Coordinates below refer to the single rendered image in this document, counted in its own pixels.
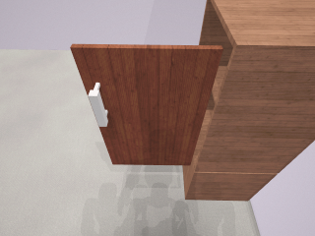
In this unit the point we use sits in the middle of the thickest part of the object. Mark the handle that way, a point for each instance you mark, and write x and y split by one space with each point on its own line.
96 102

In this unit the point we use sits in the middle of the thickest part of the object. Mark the cupboard door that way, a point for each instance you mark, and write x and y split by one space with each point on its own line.
156 97

